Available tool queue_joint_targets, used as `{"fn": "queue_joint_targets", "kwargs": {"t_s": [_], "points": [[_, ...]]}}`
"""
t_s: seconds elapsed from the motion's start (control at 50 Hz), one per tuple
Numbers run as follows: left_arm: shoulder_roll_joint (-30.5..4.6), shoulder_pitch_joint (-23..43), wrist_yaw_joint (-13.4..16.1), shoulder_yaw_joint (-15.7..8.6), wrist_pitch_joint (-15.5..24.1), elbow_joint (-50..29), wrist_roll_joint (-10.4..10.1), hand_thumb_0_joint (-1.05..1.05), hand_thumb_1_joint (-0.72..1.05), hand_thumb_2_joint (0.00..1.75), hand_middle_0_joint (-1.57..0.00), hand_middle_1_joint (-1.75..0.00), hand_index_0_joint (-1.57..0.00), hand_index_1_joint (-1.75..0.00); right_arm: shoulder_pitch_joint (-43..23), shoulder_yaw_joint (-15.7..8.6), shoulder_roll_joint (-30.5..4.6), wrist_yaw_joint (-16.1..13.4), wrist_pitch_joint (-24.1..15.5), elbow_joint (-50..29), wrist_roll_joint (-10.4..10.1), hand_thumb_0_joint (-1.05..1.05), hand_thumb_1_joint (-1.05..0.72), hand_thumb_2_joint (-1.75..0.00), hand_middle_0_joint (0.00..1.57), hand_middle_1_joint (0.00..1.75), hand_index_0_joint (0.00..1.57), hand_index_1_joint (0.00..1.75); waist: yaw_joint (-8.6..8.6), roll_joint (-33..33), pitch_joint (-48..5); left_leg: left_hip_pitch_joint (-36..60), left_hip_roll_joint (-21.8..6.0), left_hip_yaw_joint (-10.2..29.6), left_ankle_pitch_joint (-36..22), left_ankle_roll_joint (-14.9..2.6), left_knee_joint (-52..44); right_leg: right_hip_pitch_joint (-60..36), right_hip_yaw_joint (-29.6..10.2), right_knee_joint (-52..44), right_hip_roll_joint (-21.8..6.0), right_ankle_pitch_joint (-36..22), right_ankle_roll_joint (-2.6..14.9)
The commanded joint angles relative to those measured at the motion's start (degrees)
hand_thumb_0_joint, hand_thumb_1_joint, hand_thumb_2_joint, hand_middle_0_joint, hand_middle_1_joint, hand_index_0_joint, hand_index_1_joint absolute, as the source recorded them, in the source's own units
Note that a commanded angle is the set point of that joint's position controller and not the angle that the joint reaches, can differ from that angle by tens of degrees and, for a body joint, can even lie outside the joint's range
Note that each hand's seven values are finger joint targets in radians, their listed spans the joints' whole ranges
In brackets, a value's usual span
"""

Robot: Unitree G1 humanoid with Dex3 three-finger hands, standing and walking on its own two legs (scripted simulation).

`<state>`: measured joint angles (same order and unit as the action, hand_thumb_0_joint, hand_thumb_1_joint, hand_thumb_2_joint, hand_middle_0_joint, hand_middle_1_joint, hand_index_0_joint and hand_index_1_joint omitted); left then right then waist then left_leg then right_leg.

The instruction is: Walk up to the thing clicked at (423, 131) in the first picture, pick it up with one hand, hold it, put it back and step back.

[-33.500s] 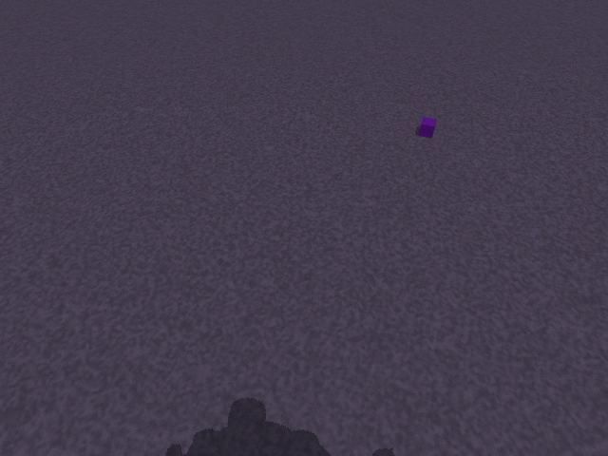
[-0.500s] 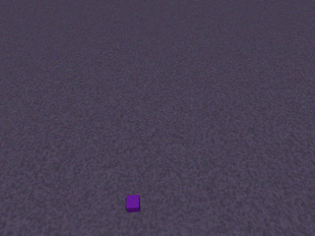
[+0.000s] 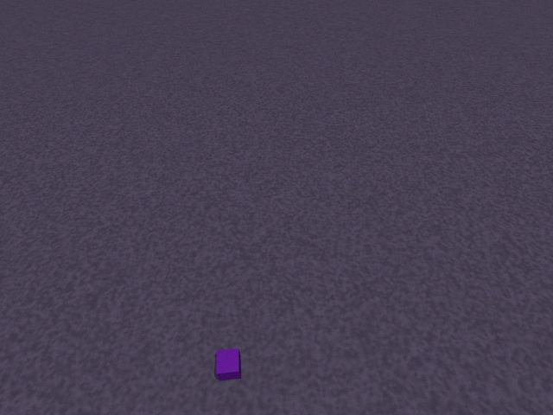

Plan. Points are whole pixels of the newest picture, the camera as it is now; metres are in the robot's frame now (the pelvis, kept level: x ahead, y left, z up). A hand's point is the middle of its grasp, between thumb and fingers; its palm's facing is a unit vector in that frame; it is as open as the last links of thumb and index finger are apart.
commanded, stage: stand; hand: left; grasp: from above
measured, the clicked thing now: (229, 364) +0.44 +0.20 -0.75
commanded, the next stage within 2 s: step back in 0.82 s
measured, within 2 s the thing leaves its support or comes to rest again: neither
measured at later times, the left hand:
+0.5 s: hand out of the picture +0.07 +0.24 -0.16, palm faces -0.01 -0.94 -0.34, open 7.4 cm
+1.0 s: hand out of the picture +0.08 +0.27 -0.16, palm faces -0.02 -0.93 -0.37, open 7.4 cm
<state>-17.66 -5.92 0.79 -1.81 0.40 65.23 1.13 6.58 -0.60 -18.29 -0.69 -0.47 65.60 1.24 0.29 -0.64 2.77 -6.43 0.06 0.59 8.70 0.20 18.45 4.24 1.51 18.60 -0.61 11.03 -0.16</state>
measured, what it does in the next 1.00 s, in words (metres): stands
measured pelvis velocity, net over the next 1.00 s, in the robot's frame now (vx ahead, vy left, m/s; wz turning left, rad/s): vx -0.02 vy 0.01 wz -0.01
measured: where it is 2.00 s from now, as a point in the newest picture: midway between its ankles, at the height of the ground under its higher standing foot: outside the picture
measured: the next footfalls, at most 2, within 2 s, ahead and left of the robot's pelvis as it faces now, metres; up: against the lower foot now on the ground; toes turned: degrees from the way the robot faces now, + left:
left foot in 1.08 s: +0.00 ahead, +0.12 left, +0.00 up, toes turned -2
right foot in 1.52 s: -0.07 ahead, -0.08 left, +0.00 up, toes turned -1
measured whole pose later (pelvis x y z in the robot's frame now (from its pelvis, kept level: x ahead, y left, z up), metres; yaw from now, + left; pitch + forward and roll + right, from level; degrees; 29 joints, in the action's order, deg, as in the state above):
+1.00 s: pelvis -0.02 +0.01 -0.01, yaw -1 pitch -1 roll -1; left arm -20.8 -4.2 0.6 -3.5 -0.8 58.9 0.6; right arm 3.3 -1.9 -22.1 0.5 1.8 60.2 0.2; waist 0.7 -0.8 8.4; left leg -17.3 0.6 1.6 17.7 -0.7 36.4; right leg 12.4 1.1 26.9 -0.1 13.1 0.4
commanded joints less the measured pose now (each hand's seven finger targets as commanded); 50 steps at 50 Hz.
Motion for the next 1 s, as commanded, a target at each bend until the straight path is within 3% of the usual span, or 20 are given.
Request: {"fn": "queue_joint_targets", "kwargs": {"t_s": [0.0,0.18,0.26,0.34,0.4,0.5,0.6,0.78,0.8,0.82,0.88,0.9,0.94,0.96,0.98], "points": [[-11.3,1.1,0.7,-1.8,1.3,-2.8,-0.1,0.0,0.9,0.9,-0.2,-0.3,-0.2,-0.3,-2.6,-2.3,-11.4,-0.7,-1.2,-3.0,-0.2,0.0,-0.9,-0.9,0.2,0.3,0.2,0.3,-0.56,1.1,-2.8,1.1,-6.8,5.5,-8.4,-1.3,-2.2,0.8,-5.1,-4.0,-6.7,-7.5,0.53],[-12.4,1.9,0.5,-1.7,1.5,-3.1,-0.1,0.0,0.9,0.9,-0.2,-0.3,-0.2,-0.3,-3.0,-2.3,-11.4,-0.4,-1.1,-3.0,-0.3,0.0,-0.9,-0.9,0.2,0.3,0.2,0.3,-0.22,1.0,-2.2,0.7,-6.8,5.5,-4.6,-1.16,-3.0,1.6,-5.6,-4.9,-6.7,-3.6,0.77],[-12.7,2.3,0.4,-1.7,1.6,-3.5,-0.2,0.0,0.9,0.9,-0.2,-0.3,-0.2,-0.3,-2.9,-2.3,-11.8,-0.3,-1.2,-3.1,-0.3,0.0,-0.9,-0.9,0.2,0.3,0.2,0.3,0.17,-0.4,-4.3,1.4,-7.1,5.3,-5.6,-1.42,-2.8,0.4,-6.1,-4.3,-6.9,-5.6,1.01],[-12.3,1.2,0.2,-1.4,1.4,-3.0,-0.2,0.0,0.9,0.9,-0.2,-0.3,-0.2,-0.3,-2.8,-2.2,-12.0,-0.2,-1.1,-2.7,-0.3,0.0,-0.9,-0.9,0.2,0.3,0.2,0.3,-0.19,-0.7,-1.8,-0.4,-6.8,5.7,-0.9,-1.27,-4.0,2.2,-5.7,-4.9,-6.4,-0.9,0.92],[-12.5,1.3,0.2,-1.3,1.5,-3.2,-0.2,0.0,0.9,0.9,-0.2,-0.3,-0.2,-0.3,-3.2,-2.3,-12.1,-0.1,-1.2,-3.1,-0.3,0.0,-0.9,-0.9,0.2,0.3,0.2,0.3,-0.33,-0.4,-3.3,0.6,-7.1,5.6,-3.5,-1.48,-3.6,1.4,-5.8,-4.3,-6.8,-2.7,1.23],[-12.7,1.0,0.1,-1.2,1.5,-3.0,-0.1,0.0,0.9,0.9,-0.2,-0.3,-0.2,-0.3,-2.9,-2.2,-12.0,0.0,-1.0,-2.8,-0.3,0.0,-0.9,-0.9,0.2,0.3,0.2,0.3,-0.16,1.1,-1.6,-0.2,-6.7,5.8,-1.1,-1.32,-3.7,2.8,-5.8,-4.9,-6.4,0.6,1.1],[-13.0,0.9,0.2,-1.2,1.8,-3.6,-0.3,0.0,0.9,0.9,-0.2,-0.3,-0.2,-0.3,-2.5,-2.2,-12.2,0.0,-1.3,-3.0,-0.5,0.0,-0.9,-0.9,0.2,0.3,0.2,0.3,0.0,0.5,-4.7,1.5,-7.2,5.4,-7.4,-1.4,-2.5,0.2,-5.9,-3.9,-7.0,-7.2,1.2],[-12.8,0.3,0.2,-0.8,1.6,-3.3,-0.4,0.0,0.9,0.9,-0.2,-0.3,-0.2,-0.3,-2.3,-1.9,-12.6,-0.1,-1.2,-2.9,-0.5,0.0,-0.9,-0.9,0.2,0.3,0.2,0.3,-0.15,0.8,-3.3,1.3,-7.3,5.5,-7.2,-1.41,-2.7,1.0,-5.7,-4.0,-6.9,-6.3,1.09],[-17.7,0.2,0.5,-3.9,1.0,-4.3,-1.4,0.0,0.9,0.9,-0.2,-0.3,-0.2,-0.3,-4.9,-2.8,-15.7,0.3,-0.2,-4.4,-0.8,0.0,-0.9,-0.9,0.2,0.3,0.2,0.3,-0.34,1.6,2.8,-3.4,-6.0,5.7,-14.0,-2.3,4.0,6.3,-6.9,0.2,-6.3,-15.8,1.74],[-17.7,-0.3,0.7,-4.1,0.8,-5.1,-1.6,0.0,0.9,0.9,-0.2,-0.3,-0.2,-0.3,-3.9,-2.8,-14.7,0.2,0.2,-5.1,-1.3,0.0,-0.9,-0.9,0.2,0.3,0.2,0.3,-0.02,2.0,1.3,-4.0,-5.3,4.6,-14.5,-2.35,6.6,5.6,-6.7,1.2,-6.8,-18.2,2.63],[-18.1,0.4,0.9,-4.8,0.5,-7.7,-1.4,0.0,0.9,0.9,-0.2,-0.3,-0.2,-0.3,-2.0,-3.1,-13.8,0.3,1.0,-6.5,-1.6,0.0,-0.9,-0.9,0.2,0.3,0.2,0.3,0.73,4.7,-2.7,-4.7,-1.9,2.2,-9.1,-1.7,14.5,5.5,-10.3,0.9,-11.0,-21.7,7.23],[-18.6,1.5,0.8,-5.0,0.3,-8.8,-1.2,0.0,0.9,0.9,-0.2,-0.3,-0.2,-0.3,-1.3,-3.3,-13.6,0.5,1.3,-6.7,-1.5,0.0,-0.9,-0.9,0.2,0.3,0.2,0.3,0.86,6.3,-3.6,-5.2,-0.2,0.9,-3.7,-1.39,17.5,6.4,-12.2,0.4,-13.1,-21.1,9.08],[-19.4,4.7,0.9,-5.2,0.0,-11.7,-0.3,0.0,0.9,0.9,-0.2,-0.3,-0.2,-0.3,0.7,-3.9,-13.5,0.7,2.1,-7.7,-1.0,0.0,-0.9,-0.9,0.2,0.3,0.2,0.3,1.21,10.0,-5.3,-6.2,2.1,0.9,13.7,-1.4,26.2,8.6,-15.7,1.2,-17.8,-22.2,13.27],[-19.4,5.5,0.9,-5.4,-0.2,-13.0,0.2,0.0,0.9,0.9,-0.2,-0.3,-0.2,-0.3,2.2,-4.1,-13.7,0.8,2.4,-8.2,-0.9,0.0,-0.9,-0.9,0.2,0.3,0.2,0.3,1.45,11.1,-6.2,-7.4,1.9,1.6,18.3,-1.94,28.2,8.4,-16.0,2.8,-19.1,-22.7,14.4],[-18.9,6.1,0.8,-5.4,-0.4,-13.8,0.2,0.0,0.9,0.9,-0.2,-0.3,-0.2,-0.3,2.9,-4.1,-13.6,0.9,2.5,-8.6,-0.9,0.0,-0.9,-0.9,0.2,0.3,0.2,0.3,1.71,10.9,-6.0,-7.6,1.3,2.2,19.6,-2.28,28.2,9.5,-14.1,4.2,-18.6,-22.2,14.06]]}}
